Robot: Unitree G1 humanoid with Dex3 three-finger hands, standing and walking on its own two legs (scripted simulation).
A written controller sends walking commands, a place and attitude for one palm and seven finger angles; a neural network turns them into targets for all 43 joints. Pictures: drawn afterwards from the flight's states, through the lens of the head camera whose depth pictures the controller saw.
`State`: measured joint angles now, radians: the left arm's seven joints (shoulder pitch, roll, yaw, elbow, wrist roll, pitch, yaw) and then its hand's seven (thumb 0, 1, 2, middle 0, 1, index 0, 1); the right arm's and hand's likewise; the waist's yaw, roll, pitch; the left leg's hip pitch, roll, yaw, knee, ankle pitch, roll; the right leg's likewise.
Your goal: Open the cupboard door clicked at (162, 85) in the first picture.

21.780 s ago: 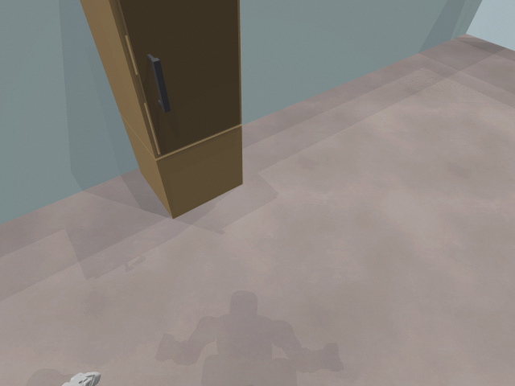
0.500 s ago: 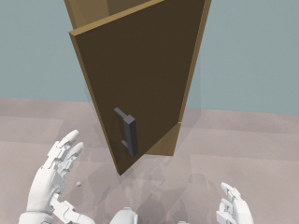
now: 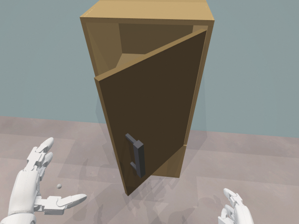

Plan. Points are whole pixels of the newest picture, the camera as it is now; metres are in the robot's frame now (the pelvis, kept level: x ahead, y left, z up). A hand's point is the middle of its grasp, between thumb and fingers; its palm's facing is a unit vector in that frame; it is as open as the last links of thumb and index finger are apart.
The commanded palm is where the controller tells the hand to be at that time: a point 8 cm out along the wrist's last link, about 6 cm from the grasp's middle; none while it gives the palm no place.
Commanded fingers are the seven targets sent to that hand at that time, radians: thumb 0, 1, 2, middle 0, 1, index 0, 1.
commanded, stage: draw the hand back to the body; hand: left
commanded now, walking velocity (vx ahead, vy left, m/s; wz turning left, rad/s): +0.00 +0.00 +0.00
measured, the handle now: (135, 156) +0.33 +0.08 -0.02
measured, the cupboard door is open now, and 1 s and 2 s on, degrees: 50 50 50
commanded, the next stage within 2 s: step back with the hand held close in 0.80 s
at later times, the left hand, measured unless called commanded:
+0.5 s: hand (29, 143) +0.22 +0.26 +0.19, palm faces +0.46 -0.79 -0.40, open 8.3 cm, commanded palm +0.17 +0.29 +0.20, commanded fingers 0.00 0.90 0.90 -0.20 -0.30 -0.20 -0.30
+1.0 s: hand (35, 148) +0.21 +0.24 +0.19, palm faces +0.44 -0.80 -0.41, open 7.4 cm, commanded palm +0.16 +0.28 +0.21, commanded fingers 0.00 0.90 0.90 -0.20 -0.30 -0.20 -0.30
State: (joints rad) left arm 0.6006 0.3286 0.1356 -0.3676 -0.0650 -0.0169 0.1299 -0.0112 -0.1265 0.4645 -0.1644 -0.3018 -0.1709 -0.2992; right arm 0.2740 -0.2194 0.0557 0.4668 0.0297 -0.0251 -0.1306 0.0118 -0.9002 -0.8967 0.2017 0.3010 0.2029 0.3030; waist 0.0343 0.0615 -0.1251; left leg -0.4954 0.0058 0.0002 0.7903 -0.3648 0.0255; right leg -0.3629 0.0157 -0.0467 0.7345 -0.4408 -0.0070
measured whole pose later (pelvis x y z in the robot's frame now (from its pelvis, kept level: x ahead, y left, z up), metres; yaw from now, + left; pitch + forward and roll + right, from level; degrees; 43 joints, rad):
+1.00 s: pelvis +0.01 -0.02 +0.03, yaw -1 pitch -3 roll -1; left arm 0.47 0.35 0.35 -0.38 -0.07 -0.09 0.11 0.01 0.89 0.90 -0.21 -0.30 -0.21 -0.30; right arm 0.19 -0.23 0.01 0.62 0.00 -0.06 -0.09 0.01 -0.90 -0.90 0.20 0.30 0.20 0.30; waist 0.05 0.07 -0.01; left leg -0.17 0.03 0.01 0.45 -0.22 0.00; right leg -0.04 0.04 -0.03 0.37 -0.28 -0.03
